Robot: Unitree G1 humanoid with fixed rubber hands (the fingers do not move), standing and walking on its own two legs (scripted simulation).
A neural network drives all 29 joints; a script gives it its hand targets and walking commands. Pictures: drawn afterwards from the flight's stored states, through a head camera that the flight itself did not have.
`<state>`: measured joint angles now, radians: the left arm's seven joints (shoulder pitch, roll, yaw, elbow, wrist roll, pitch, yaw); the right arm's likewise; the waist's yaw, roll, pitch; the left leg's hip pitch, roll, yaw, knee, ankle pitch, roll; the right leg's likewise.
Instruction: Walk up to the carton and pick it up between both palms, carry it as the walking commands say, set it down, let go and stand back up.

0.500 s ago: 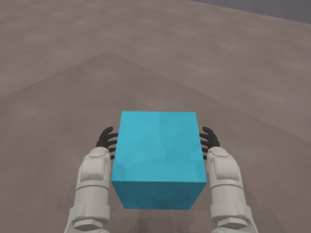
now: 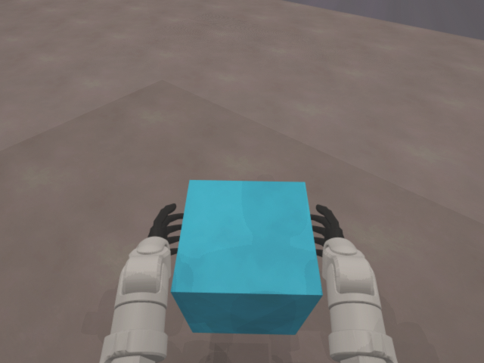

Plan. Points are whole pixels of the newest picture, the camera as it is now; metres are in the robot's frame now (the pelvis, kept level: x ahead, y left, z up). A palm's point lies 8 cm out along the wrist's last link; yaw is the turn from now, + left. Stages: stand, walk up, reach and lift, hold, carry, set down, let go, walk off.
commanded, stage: reach and lift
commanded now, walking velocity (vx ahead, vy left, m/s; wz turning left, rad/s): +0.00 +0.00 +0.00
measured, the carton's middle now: (245, 261) +0.30 +0.00 -0.03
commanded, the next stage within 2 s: hold in 0.56 s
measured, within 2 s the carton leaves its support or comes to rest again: neither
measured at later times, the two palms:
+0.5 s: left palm (158, 253) +0.28 +0.14 +0.05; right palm (335, 254) +0.27 -0.15 +0.04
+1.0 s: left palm (156, 254) +0.28 +0.15 +0.04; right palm (333, 254) +0.28 -0.15 +0.04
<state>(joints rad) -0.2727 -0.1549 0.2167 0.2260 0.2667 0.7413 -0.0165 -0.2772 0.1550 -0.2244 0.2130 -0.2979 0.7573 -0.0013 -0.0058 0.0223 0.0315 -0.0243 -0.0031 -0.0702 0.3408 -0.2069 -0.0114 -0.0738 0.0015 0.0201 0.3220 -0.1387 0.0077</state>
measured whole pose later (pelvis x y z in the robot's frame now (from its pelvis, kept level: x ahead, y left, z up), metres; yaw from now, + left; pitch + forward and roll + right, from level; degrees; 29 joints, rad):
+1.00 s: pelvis -0.01 +0.00 +0.00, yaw +0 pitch -7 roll +0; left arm -0.24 -0.15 0.19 0.19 0.27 0.76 -0.02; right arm -0.24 0.15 -0.18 0.18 -0.28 0.78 -0.01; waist 0.00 0.02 0.04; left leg -0.03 0.00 -0.07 0.37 -0.21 -0.01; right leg -0.07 0.01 0.02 0.34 -0.14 0.01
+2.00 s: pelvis +0.11 +0.02 -0.01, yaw +2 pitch +5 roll -2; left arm -0.14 -0.13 0.10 -0.34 0.10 1.18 0.08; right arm -0.14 0.13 -0.09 -0.34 -0.12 1.18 -0.10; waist -0.01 0.03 -0.17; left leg -0.15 0.04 0.02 0.45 -0.39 0.00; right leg -0.35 0.00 -0.18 0.42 -0.21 -0.01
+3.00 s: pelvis +0.72 +0.07 +0.00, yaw +7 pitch +5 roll +0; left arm -0.13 -0.13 0.08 -0.34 0.10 1.20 0.08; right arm -0.14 0.13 -0.11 -0.35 -0.12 1.21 -0.09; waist 0.03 0.01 -0.05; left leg -0.55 0.09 0.06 1.01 -0.30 0.00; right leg -0.26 -0.03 -0.26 0.37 -0.21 -0.07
